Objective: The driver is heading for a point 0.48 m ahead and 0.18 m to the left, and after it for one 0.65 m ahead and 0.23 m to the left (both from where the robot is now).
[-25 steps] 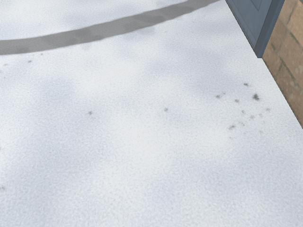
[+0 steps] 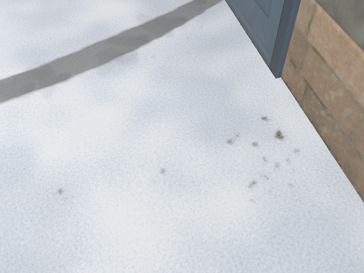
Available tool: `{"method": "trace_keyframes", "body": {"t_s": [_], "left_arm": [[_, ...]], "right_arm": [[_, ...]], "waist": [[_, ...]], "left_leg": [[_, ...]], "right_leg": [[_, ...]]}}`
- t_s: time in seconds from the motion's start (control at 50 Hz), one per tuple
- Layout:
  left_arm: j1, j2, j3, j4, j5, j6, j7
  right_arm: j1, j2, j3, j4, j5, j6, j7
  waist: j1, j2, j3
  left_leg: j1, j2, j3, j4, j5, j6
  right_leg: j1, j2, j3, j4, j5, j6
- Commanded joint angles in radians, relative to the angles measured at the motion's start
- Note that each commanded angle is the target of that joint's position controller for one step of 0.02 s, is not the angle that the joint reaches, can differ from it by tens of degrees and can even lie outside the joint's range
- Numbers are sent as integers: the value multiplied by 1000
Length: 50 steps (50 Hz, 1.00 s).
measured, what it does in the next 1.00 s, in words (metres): walks ahead, turning left: left foot, then right foot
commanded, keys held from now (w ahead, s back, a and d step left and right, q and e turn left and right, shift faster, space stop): w+q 0.80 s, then no key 0.20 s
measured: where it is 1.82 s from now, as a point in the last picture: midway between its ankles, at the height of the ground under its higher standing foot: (152, 238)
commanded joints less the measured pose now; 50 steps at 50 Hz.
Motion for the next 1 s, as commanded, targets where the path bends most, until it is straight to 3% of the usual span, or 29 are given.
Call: {"method": "trace_keyframes", "body": {"t_s": [0.02, 0.08, 0.16, 0.26, 0.32, 0.34, 0.36, 0.38, 0.4, 0.42, 0.44, 0.46, 0.48, 0.52, 0.56, 0.6, 0.66, 0.72, 0.76, 0.8, 0.82, 0.84, 0.86, 0.88, 0.9, 0.92, 0.94, 0.96, 1.0], "left_arm": [[-9, 118, 39, -32, 7, -43, 7], [10, 124, 43, 3, 12, -45, 22], [33, 153, 48, 33, 3, -38, 33], [103, 190, 62, 81, -17, -6, 38], [78, 232, 72, 78, -26, 15, 50], [67, 244, 75, 74, -28, 24, 56], [51, 239, 70, 69, -33, 28, 60], [69, 194, 51, 49, -13, 17, 62], [157, 60, 9, -3, 13, -13, 44], [47, 149, 21, -9, -19, -49, 27], [-33, 180, 29, -42, -49, -66, 20], [-46, 166, 24, -42, -35, -74, 25], [-50, 170, 30, -38, -9, -72, 32], [-20, 167, 36, -34, 4, -50, 31], [-20, 139, 28, -33, 10, -31, 33], [-93, 114, 16, -54, 12, -24, 36], [-210, 87, 2, -75, 4, -30, 27], [-277, 111, 8, -94, -12, -40, 14], [-272, 142, 21, -97, -15, -48, 7], [-210, 163, 35, -84, -17, -57, 6], [-128, 179, 47, -62, -6, -61, 11], [-23, 218, 59, -54, 21, -67, 17], [72, 295, 75, -45, 47, -61, 21], [107, 269, 73, -20, 19, -48, 10], [56, 186, 50, -41, 0, -41, 11], [3, 143, 33, -51, 3, -31, 12], [-38, 115, 20, -45, 7, -26, 10], [-64, 96, 10, -33, 11, -26, 7], [-88, 96, 7, -4, 18, -27, 4]], "right_arm": [[45, -51, -19, -50, -2, 18, -6], [-19, -40, -19, -72, -7, 19, -3], [-134, -14, -6, -109, -11, 12, 21], [-258, -13, 0, -191, -13, 13, 51], [-205, -50, -19, -214, -14, 21, 62], [-114, -80, -37, -200, -12, 25, 60], [41, -129, -66, -165, -10, 27, 50], [186, -221, -99, -137, -9, 37, 28], [141, -299, -103, -154, -8, 24, 27], [172, -213, -80, -173, -12, 14, 30], [134, -167, -68, -171, -17, 5, 30], [73, -143, -60, -178, -10, 2, 28], [15, -116, -52, -191, -13, 2, 26], [-27, -97, -42, -210, -27, 0, 17], [-19, -115, -46, -200, -22, -4, 6], [4, -141, -53, -186, -18, -1, -8], [43, -147, -56, -168, -10, 10, -19], [92, -154, -58, -148, -4, 18, -20], [99, -144, -57, -144, -2, 22, -23], [75, -141, -59, -150, -6, 27, -25], [56, -117, -52, -157, -10, 29, -25], [53, -65, -34, -174, -21, 28, -24], [182, -13, -17, -183, -18, 23, -29], [249, -55, -17, -181, -12, 19, -30], [200, -129, -37, -162, -6, 27, -31], [110, -144, -42, -175, -13, 38, -33], [52, -134, -41, -189, -26, 47, -35], [38, -114, -41, -195, -31, 55, -35], [66, -50, -24, -182, -27, 65, -33]], "waist": [[-15, -99, -64], [-1, -87, -28], [46, -77, 15], [87, -69, 55], [31, -123, -19], [-23, -134, -74], [-111, -111, -153], [-162, 13, -245], [-32, 229, -331], [-118, 112, -405], [-116, 70, -266], [-68, -19, -182], [-32, -36, -131], [16, -8, -109], [26, -7, -90], [7, 3, -63], [-41, 44, -57], [-69, 61, -57], [-57, 74, -59], [-15, 103, -64], [31, 101, -91], [75, 52, -205], [45, -182, -355], [32, -364, -407], [45, -221, -294], [48, -133, -211], [35, -89, -145], [9, -98, -119], [-23, -146, -114]], "left_leg": [[-96, 45, -63, -29, 109, -16], [-162, 33, -80, -162, 266, -24], [-139, 15, -15, -384, 423, -7], [-208, -7, 52, -511, 303, 43], [-59, -90, 141, -525, 147, 98], [63, -132, 165, -538, 116, 124], [293, -171, 161, -616, 183, 162], [602, -33, -74, -638, 239, 226], [891, 203, -653, -746, 92, 419], [929, 228, -750, -848, 31, 418], [828, 199, -598, -863, 95, 372], [683, 153, -479, -862, 194, 335], [559, 119, -399, -875, 301, 314], [431, 82, -341, -919, 407, 313], [352, 60, -278, -934, 484, 313], [298, 24, -225, -937, 484, 289], [263, -29, -190, -910, 376, 235], [301, -1, -262, -873, 281, 218], [362, 26, -332, -819, 235, 203], [383, 36, -378, -756, 250, 183], [384, -8, -349, -664, 345, 151], [330, -65, -287, -454, 343, 107], [44, -201, -167, -117, 10, 23], [-127, -214, -152, 85, -331, -11], [-170, -164, -184, 177, -275, -27], [-159, -135, -144, 183, -215, -36], [-138, -111, -125, 133, -184, -40], [-91, -78, -118, 61, -160, -38], [20, -72, -69, -92, -114, -48]], "right_leg": [[99, -291, 192, -273, 267, -167], [135, -269, 86, -288, 311, -138], [170, -262, -11, -306, 296, -104], [355, -321, -53, -233, 404, -88], [399, -321, -97, -59, 838, -53], [386, -308, -113, 76, 963, -38], [297, -269, -138, 285, 928, -6], [37, -216, -137, 597, 557, 40], [-394, 11, -2, 916, -385, 96], [-495, -15, 190, 990, -389, 78], [-554, -57, 185, 954, -292, 58], [-520, -102, 177, 862, -211, 52], [-462, -129, 169, 780, -169, 61], [-372, -146, 169, 713, -123, 86], [-354, -140, 144, 629, -89, 120], [-348, -120, 126, 487, 19, 145], [-266, -68, 117, 245, 214, 150], [-218, -37, 135, 131, 254, 141], [-198, -35, 163, 79, 206, 118], [-121, -35, 159, 49, 133, 83], [-20, -36, 137, -1, 162, 55], [182, -145, 213, 28, 255, 0], [535, -375, 537, 51, 413, -158], [591, -486, 835, -34, 354, -248], [484, -452, 737, -47, 311, -221], [362, -406, 573, -41, 381, -187], [246, -354, 460, -49, 497, -172], [168, -319, 385, -62, 572, -155], [75, -255, 273, -98, 664, -144]]}}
